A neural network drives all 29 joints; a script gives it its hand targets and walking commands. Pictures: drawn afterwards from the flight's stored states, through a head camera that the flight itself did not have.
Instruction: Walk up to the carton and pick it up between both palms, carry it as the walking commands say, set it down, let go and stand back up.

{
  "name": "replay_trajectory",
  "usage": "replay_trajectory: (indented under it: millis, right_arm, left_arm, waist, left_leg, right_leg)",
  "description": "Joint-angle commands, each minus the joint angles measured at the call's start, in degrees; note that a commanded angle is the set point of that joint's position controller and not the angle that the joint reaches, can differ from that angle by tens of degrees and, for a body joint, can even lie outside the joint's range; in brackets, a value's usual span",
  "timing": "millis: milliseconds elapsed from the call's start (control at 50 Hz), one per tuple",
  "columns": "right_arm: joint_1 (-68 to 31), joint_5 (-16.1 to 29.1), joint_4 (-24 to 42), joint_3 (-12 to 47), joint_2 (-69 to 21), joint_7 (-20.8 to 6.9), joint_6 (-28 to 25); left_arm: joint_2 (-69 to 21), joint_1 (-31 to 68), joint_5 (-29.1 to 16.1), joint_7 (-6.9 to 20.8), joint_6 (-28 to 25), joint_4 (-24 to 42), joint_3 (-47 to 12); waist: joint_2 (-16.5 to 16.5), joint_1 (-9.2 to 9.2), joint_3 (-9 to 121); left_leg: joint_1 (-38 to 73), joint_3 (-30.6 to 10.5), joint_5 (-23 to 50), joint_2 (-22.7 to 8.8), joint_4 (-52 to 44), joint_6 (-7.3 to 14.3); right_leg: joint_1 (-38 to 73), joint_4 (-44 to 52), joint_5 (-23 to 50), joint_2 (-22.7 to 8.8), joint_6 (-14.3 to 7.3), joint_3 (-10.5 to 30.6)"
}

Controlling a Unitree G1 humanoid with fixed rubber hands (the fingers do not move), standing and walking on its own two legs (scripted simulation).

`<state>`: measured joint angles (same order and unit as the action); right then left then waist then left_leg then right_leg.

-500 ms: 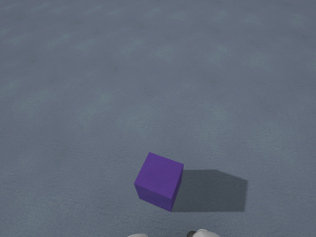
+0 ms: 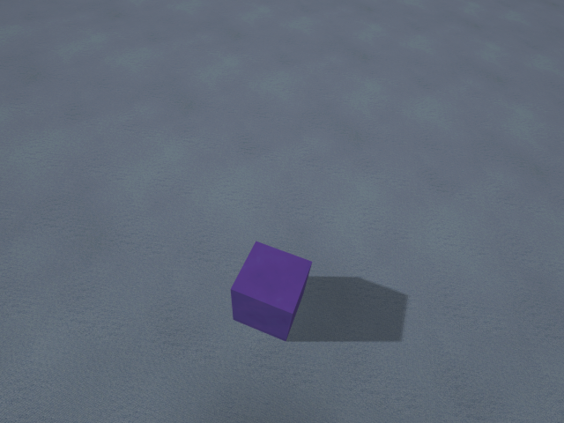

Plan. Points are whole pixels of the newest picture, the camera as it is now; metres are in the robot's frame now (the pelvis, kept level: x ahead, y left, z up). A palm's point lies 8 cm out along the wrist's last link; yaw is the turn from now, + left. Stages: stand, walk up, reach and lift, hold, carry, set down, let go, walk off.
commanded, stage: walk up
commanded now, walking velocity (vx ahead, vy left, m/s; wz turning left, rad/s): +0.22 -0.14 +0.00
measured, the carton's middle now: (271, 291) +0.61 +0.03 -0.65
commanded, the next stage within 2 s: none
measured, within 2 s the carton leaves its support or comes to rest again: neither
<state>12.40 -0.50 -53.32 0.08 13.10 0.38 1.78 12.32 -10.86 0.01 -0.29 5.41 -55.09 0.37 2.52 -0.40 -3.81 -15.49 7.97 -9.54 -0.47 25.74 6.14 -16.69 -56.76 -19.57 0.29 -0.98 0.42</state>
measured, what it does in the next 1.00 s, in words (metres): walks ahead: right foot, then left foot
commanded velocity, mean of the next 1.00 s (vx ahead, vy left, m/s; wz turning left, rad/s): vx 0.15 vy -0.02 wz -0.01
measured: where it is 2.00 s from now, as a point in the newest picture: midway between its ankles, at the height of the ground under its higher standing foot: outside the picture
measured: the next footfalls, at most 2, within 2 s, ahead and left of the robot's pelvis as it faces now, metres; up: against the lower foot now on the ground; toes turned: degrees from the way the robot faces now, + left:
right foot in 0.22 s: -0.04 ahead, -0.14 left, +0.00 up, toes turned -4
left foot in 0.52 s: +0.07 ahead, +0.10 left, +0.00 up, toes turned +10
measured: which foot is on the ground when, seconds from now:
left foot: down 0.00-0.20, up 0.22-0.50, down 0.52-0.94, up 0.96-1.00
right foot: up 0.00-0.20, down 0.22-0.52, up 0.54-0.90, down 0.92-1.00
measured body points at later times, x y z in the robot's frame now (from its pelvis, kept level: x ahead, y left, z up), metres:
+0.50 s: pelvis +0.01 +0.00 -0.01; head +0.03 +0.01 +0.44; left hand -0.03 +0.25 -0.16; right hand +0.10 -0.25 -0.15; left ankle +0.03 +0.09 -0.73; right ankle -0.08 -0.13 -0.74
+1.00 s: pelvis +0.13 -0.02 -0.02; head +0.13 -0.02 +0.43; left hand +0.18 +0.23 -0.16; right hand +0.21 -0.26 -0.16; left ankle +0.03 +0.08 -0.71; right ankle +0.22 -0.13 -0.74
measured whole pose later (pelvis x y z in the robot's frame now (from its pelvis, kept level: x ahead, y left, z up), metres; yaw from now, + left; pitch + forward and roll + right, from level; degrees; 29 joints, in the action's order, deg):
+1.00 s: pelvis +0.13 -0.02 -0.02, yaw +1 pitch -1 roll +1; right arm 13.8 -0.5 -53.8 0.1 12.5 0.0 0.6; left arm 11.6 -13.3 0.0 0.1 -0.3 -56.5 0.4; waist 0.0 -1.1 -1.0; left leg -11.0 7.9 -32.8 -2.4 48.1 -0.1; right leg -23.2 -34.8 -9.7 -2.3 -0.5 -3.3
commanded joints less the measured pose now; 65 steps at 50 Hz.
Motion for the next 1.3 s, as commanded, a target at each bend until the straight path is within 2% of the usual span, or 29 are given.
replay_trajectory:
  millis: [0, 60, 120, 160, 200, 240, 300, 360, 440, 460, 480, 500, 540, 600, 660, 700, 720, 740, 780, 840, 860, 900, 1020, 1140, 1160, 1180, 1200, 1240, 1280]
  right_arm:
    - [3.24, -0.75, 0.72, -6.33, 11.82, 1.34, -1.53]
    - [-2.05, -1.27, 1.26, -6.42, 12.13, 0.34, -1.16]
    - [-5.2, -0.75, 2.25, -5.97, 9.25, 0.33, 0.43]
    - [-9.17, -0.91, 6.09, -4.35, 5.06, -0.03, 0.05]
    - [-7.85, -1.5, 6.28, -5.68, 6.94, -1.54, 0.36]
    - [-5.39, -0.83, 3.74, -5.74, 4.6, -2.48, -0.65]
    - [-7.12, -0.41, 4.1, -3.95, 4.87, -2.84, -0.12]
    - [-13.28, -0.29, 4.34, -3.23, 4.56, -2.49, -1.34]
    - [1.16, 0.24, 2.18, -2.73, 2.82, -1.82, -4.22]
    - [6.75, -0.54, 0.43, -3.74, 6.35, -1.57, -4.56]
    - [14.98, -1.77, -2.33, -5.51, 11.12, -0.44, -4.97]
    - [16.76, -1.29, -2.47, -5.99, 13.04, -0.38, -4.45]
    - [12.87, -0.68, -0.68, -5.37, 10.83, 0.07, -4.29]
    - [10.61, -0.89, -1.15, -3.81, 6.06, 0.4, -5.02]
    - [15.16, -0.35, -1.28, -4.8, 9.18, 1.13, -5.23]
    - [7.43, -1.05, -0.32, -3.31, 4.99, 0.05, -5.31]
    - [9.9, -1.35, -0.22, -3.41, 6.42, 0.72, -5.13]
    - [2.05, -0.71, -0.15, -1.61, 3.06, 1.38, -4.28]
    - [1.6, -0.73, 0.53, -2.33, 3.76, 1.37, -3.16]
    - [4.52, -0.23, -1.25, -2.9, 6.8, 1.0, -2.04]
    - [2.99, -0.57, -0.36, -3.26, 6.77, 1.04, -2.12]
    - [3.66, 1.02, 2.84, -3.91, 4.72, 1.12, 0.12]
    - [1.26, 0.18, 2.71, -4.31, 5.47, 1.24, 2.82]
    - [10.35, 0.49, 1.01, -3.26, 3.03, 1.22, 1.98]
    - [10.3, 0.25, 0.54, -3.38, 4.87, 1.13, 1.62]
    - [9.69, -1.36, 0.93, -5.03, 10.72, 1.59, 1.56]
    - [4.17, -2.24, 3.65, -4.78, 13.24, 1.73, 1.04]
    - [-1.86, -2.52, 4.66, -4.57, 12.39, 1.86, 0.39]
    - [-5.79, -1.2, 5.36, -3.74, 8.09, 2.3, -0.64]
  left_arm:
    - [6.47, -8.09, 1.57, 2.15, -1.64, 0.44, 2.27]
    - [6.22, -12.66, 1.35, 1.78, -3.31, -1.16, 1.28]
    - [5.55, -28.0, 2.76, -0.06, -3.78, -6.28, 1.9]
    - [13.94, -21.42, 3.18, -1.13, -4.09, -3.41, 4.32]
    - [11.94, -7.01, 1.48, -1.43, -5.24, 2.83, 2.84]
    - [8.37, -7.2, 1.52, -1.48, -7.29, 1.85, 1.66]
    - [9.89, -9.42, 2.19, -1.13, -8.01, 1.67, 3.22]
    - [11.57, -21.01, 2.23, -1.82, -8.49, -0.97, 4.73]
    - [8.32, -14.68, 1.26, -0.99, -8.02, -1.24, 2.82]
    - [5.89, -14.08, 1.27, -0.88, -8.52, -0.55, 1.79]
    - [2.1, -14.07, 0.78, -0.45, -8.94, 0.65, 1.3]
    - [1.65, -10.85, 1.24, -0.49, -8.38, 2.82, 1.55]
    - [5.28, -5.02, 1.5, 0.0, -7.56, 4.38, 2.58]
    - [3.82, -4.51, 1.47, 1.06, -6.96, 4.12, 2.34]
    - [3.03, -5.97, 2.01, 1.23, -5.42, 3.22, 3.19]
    - [1.18, -3.84, 1.13, 1.76, -5.26, 2.32, 1.76]
    - [2.46, -1.26, 0.96, 1.76, -4.62, 3.24, 2.49]
    - [1.08, -3.47, 0.1, 0.75, -4.93, 2.61, 1.31]
    - [1.14, -3.59, -0.04, 0.34, -5.19, 2.22, 1.22]
    - [2.55, -8.33, 0.26, -0.04, -6.24, 0.29, 0.57]
    - [7.07, -10.92, 0.54, -0.4, -6.9, -1.63, 1.86]
    - [13.84, -13.74, -0.32, -1.02, -6.46, -0.43, 2.97]
    - [10.45, 0.45, 0.41, -2.82, -3.63, 6.07, 3.22]
    - [10.93, 2.73, 1.42, -2.33, -2.06, 4.25, 4.22]
    - [8.6, 2.98, 1.1, -2.38, -1.79, 5.14, 3.47]
    - [4.53, 1.0, 0.67, -2.47, -1.58, 6.63, 2.27]
    - [6.26, 5.99, 0.96, -2.33, -0.91, 7.44, 3.72]
    - [6.33, 0.35, 2.52, -1.49, 0.1, 5.18, 3.82]
    - [4.2, -4.44, 1.99, -0.28, 0.03, 1.59, 2.46]
  waist:
    - [-16.26, 0.02, 1.21]
    - [-22.14, -2.49, 6.99]
    - [-8.65, -9.84, 6.72]
    - [19.54, -7.58, -2.19]
    - [9.0, 0.01, -8.46]
    - [2.41, 0.83, -3.16]
    - [5.62, -0.19, -3.64]
    - [3.7, -6.88, -2.62]
    - [8.22, 1.67, 6.67]
    - [1.39, 3.86, 9.2]
    - [-17.14, 6.6, 15.6]
    - [-18.91, 6.54, 12.68]
    - [-8.44, 5.25, 4.4]
    - [-7.81, 2.36, -0.15]
    - [-5.82, 2.71, -1.15]
    - [-14.86, 1.67, -1.23]
    - [-10.2, 2.14, -4.21]
    - [-14.16, -0.79, -3.89]
    - [-16.07, -0.25, -1.87]
    - [-12.16, -1.35, 3.01]
    - [-4.16, -2.11, 7.11]
    - [11.7, -3.44, 8.42]
    - [10.23, 0.82, 4.63]
    - [9.54, 4.2, 5.15]
    - [2.96, 4.15, 3.94]
    - [-18.95, 4.62, 1.61]
    - [-14.08, 4.89, -4.24]
    - [-11.01, 0.58, -3.79]
    - [-5.48, -1.71, -5.52]
  left_leg:
    - [7.56, -20.23, -29.94, -16.27, -24.8, -8.87]
    - [-0.15, -8.67, -22.96, -8.95, -21.37, -7.01]
    - [-13.35, -3.64, -28.46, -3.26, -9.34, -12.15]
    - [-25.51, -5.02, -24.92, -0.56, 29.01, -8.72]
    - [-20.64, -11.75, -14.83, -1.46, 42.76, -8.06]
    - [-13.78, -9.68, -7.03, -2.94, 36.26, -8.01]
    - [-10.82, -7.94, -9.19, -4.26, 23.27, -8.4]
    - [-20.84, -6.65, -6.91, -3.71, 15.43, -9.51]
    - [7.39, -1.21, -4.47, -1.07, -2.94, -7.76]
    - [18.92, -8.47, -1.48, -6.13, -4.9, -4.88]
    - [30.02, -24.15, 5.91, -21.34, -6.53, -1.8]
    - [29.2, -31.39, 7.71, -26.45, -10.02, 1.99]
    - [22.43, -27.65, 8.28, -24.73, -10.29, 5.36]
    - [13.64, -17.4, 12.63, -20.12, -11.54, 1.27]
    - [14.06, -17.94, 26.52, -24.37, -8.97, 0.75]
    - [9.03, -9.04, 10.43, -17.57, -13.04, 0.05]
    - [8.65, -11.83, 26.09, -19.53, -10.61, -1.5]
    - [3.93, -2.48, 44.76, -13.48, -6.42, -1.48]
    - [6.13, -1.88, 44.94, -11.9, -4.14, -1.62]
    - [9.8, 1.58, 37.74, -9.87, 5.45, -4.26]
    - [6.24, -0.79, 23.37, -8.28, 10.37, -5.69]
    - [-6.36, -4.97, -28.74, 2.56, 35.8, -8.73]
    - [-7.75, -9.17, -24.94, -0.31, 36.91, -6.88]
    - [4.73, -6.22, -12.92, -0.77, 5.6, -4.23]
    - [5.85, -9.17, -10.09, -4.78, -3.84, -2.81]
    - [3.43, -30.76, -15.47, -21.66, -15.69, 2.94]
    - [-9.81, -34.03, -20.28, -26.07, -20.8, 3.21]
    - [-15.15, -27.79, -28.88, -22.73, -21.49, 0.9]
    - [-10.02, -20.35, -17.61, -17.55, -17.66, -0.88]
  right_leg:
    - [-5.85, 7.48, -4.49, -1.37, 2.09, -1.79]
    - [11.72, 21.37, -8.26, 2.71, 1.55, -12.09]
    - [30.16, 36.68, -5.78, 0.98, -2.47, -12.09]
    - [8.97, 53.45, -32.26, -26.08, -10.63, 28.05]
    - [-6.68, 58.56, -28.79, -24.78, -8.72, 23.76]
    - [-1.45, 51.57, -13.1, -19.06, -6.67, 13.12]
    - [2.38, 50.96, -11.42, -16.97, -5.84, 9.87]
    - [19.99, 46.04, 12.84, -22.07, -7.44, 13.74]
    - [9.03, 34.55, 17.76, -12.13, -4.59, 1.85]
    - [0.21, 24.23, 16.62, -8.57, -2.18, 0.27]
    - [-11.53, 9.02, -6.24, -4.36, 0.42, -3.44]
    - [-18.92, 2.06, -14.01, -1.59, 0.65, -2.66]
    - [-21.07, -4.61, -12.47, -5.22, 1.67, -0.68]
    - [-17.76, -2.71, -4.86, -7.33, 1.35, -0.72]
    - [-20.04, -6.04, -2.19, -7.4, 3.41, 0.62]
    - [-14.56, 2.94, 3.51, -6.42, 2.05, -3.05]
    - [-17.59, 1.48, 5.99, -6.74, 2.56, -0.55]
    - [-8.72, 9.79, 5.12, -3.71, 2.23, -1.32]
    - [-3.44, 17.16, 8.39, -0.9, 2.61, -4.9]
    - [4.74, 32.22, 25.94, -0.47, 1.1, -7.25]
    - [9.24, 29.74, 44.75, -6.62, -0.07, -3.21]
    - [12.65, 30.18, 89.76, -25.38, -11.2, 18.62]
    - [-1.27, 38.0, 31.1, -16.86, -8.2, 12.39]
    - [-5.75, 37.67, 13.44, -16.31, -4.37, 11.91]
    - [-8.82, 32.85, 5.67, -12.4, -1.87, 8.08]
    - [-19.66, 14.22, -11.5, -0.59, 2.38, -0.55]
    - [-18.47, -0.28, -12.49, 1.45, 3.61, 2.66]
    - [-16.38, -11.13, -7.45, 2.78, 3.25, 6.15]
    - [-16.21, -10.08, 1.62, 0.39, 3.07, 4.27]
